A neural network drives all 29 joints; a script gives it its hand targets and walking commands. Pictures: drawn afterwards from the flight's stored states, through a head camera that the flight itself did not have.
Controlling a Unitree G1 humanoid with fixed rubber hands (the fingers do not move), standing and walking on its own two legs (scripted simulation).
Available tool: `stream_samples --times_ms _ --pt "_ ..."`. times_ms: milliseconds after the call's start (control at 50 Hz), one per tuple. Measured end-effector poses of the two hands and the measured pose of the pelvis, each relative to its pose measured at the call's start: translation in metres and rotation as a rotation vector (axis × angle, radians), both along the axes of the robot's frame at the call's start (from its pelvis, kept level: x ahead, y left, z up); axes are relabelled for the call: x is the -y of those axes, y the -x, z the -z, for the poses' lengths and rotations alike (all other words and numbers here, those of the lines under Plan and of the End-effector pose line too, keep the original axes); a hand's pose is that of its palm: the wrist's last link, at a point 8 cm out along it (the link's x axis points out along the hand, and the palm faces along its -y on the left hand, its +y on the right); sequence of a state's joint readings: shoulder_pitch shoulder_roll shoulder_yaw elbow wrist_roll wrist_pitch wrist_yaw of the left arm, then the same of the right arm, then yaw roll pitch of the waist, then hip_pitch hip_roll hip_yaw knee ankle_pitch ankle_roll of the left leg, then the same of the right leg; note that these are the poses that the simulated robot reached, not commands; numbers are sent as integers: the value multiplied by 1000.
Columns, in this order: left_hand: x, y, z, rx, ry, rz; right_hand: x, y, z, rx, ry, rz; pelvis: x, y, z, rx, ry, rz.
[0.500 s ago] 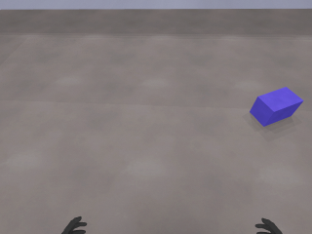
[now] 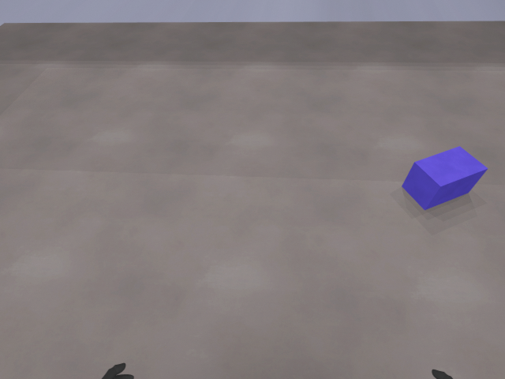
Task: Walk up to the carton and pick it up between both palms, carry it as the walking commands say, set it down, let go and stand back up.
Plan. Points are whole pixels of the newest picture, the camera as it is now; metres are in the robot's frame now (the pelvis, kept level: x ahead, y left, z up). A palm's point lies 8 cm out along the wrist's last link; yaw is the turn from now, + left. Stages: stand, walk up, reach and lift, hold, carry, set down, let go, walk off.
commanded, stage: stand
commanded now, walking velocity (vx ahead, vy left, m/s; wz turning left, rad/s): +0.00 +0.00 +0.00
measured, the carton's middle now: (442, 177) +1.11 -0.87 -0.69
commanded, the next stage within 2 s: walk up in 1.20 s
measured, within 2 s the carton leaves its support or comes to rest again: neither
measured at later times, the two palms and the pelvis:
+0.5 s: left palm out of the picture +0.08 +0.29 -0.12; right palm out of the picture +0.08 -0.29 -0.12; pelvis +0.00 +0.00 +0.00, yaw +0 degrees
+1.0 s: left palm out of the picture +0.09 +0.29 -0.12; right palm out of the picture +0.09 -0.29 -0.12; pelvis +0.01 +0.00 +0.00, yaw +0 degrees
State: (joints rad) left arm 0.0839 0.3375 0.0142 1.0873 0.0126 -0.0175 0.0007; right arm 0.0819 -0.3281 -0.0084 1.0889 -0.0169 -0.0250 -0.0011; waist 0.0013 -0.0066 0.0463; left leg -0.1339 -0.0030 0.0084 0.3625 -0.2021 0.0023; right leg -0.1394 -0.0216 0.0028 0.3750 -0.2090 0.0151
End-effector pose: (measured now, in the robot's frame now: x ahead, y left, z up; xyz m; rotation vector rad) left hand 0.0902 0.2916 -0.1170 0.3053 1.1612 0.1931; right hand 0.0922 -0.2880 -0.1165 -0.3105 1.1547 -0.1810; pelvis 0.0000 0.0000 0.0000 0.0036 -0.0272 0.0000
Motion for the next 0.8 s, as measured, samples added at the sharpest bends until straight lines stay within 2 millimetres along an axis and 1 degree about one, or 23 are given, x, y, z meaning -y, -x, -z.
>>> stream_samples --times_ms 180,400,800 --pt "-1 6 0 -16 -2 -7 2 6 0 -18 0 3 1 1 -1 -1 1 -1" --pt "-1 10 0 -24 -3 -11 3 9 0 -27 0 3 1 1 -2 -3 2 -2" --pt "-2 6 -1 -24 -5 -12 4 5 -1 -27 5 4 1 -3 -2 -7 2 -3"
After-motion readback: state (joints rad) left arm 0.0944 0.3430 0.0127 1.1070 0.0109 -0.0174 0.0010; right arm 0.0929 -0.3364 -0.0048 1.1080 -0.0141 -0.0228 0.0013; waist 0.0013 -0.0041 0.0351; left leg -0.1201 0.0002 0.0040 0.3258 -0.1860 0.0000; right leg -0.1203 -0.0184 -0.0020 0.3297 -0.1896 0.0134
